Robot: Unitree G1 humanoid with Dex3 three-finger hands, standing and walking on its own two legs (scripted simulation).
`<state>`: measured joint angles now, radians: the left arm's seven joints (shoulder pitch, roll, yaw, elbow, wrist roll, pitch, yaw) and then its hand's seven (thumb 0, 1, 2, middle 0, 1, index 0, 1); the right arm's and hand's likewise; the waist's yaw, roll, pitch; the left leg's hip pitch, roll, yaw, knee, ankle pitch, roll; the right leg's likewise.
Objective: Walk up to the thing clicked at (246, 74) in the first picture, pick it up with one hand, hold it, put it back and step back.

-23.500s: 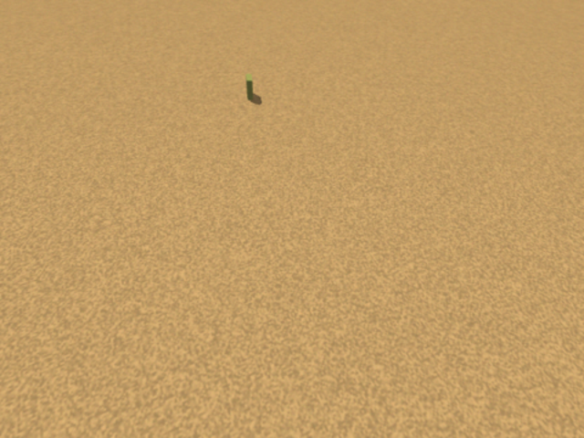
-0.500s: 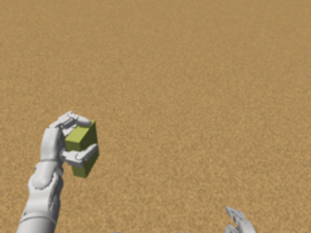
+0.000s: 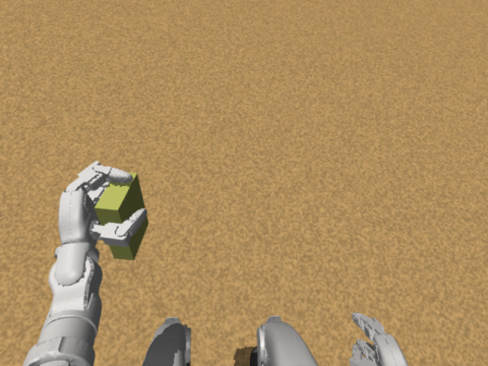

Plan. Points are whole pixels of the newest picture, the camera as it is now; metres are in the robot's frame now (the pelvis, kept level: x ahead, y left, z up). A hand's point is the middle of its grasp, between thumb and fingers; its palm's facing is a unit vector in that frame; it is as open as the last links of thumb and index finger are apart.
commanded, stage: crouch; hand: left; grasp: from the side
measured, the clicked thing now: (125, 216) +0.37 +0.18 -0.04
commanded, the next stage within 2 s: lower in 1.34 s
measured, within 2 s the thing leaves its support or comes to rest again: neither
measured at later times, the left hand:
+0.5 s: hand (138, 241) +0.40 +0.20 -0.25, palm faces +0.18 -0.98 -0.01, open 8.6 cm
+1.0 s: hand (147, 250) +0.42 +0.21 -0.40, palm faces +0.18 -0.98 -0.02, open 8.6 cm
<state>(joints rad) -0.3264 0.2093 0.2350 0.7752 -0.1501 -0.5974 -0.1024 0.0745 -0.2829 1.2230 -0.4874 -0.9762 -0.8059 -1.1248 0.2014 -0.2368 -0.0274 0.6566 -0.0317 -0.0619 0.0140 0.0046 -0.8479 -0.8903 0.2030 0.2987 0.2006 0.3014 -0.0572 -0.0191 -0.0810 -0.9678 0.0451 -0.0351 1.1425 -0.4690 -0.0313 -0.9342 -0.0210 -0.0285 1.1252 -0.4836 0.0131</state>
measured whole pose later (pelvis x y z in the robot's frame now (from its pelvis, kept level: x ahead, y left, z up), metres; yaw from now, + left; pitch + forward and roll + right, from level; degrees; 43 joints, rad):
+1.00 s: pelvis -0.06 +0.01 -0.35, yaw -6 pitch +28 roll -6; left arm -0.74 0.50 0.54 1.18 -0.06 -0.80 -0.13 0.08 -0.28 1.25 -0.48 -0.98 -0.81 -1.13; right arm 0.09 -0.28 0.10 0.72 -0.15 0.03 0.11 0.00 -0.89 -0.90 0.20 0.30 0.20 0.30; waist -0.17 -0.05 -0.02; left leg -2.23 0.02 -0.17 2.39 -0.66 -0.05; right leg -2.17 0.02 -0.06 2.33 -0.66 0.03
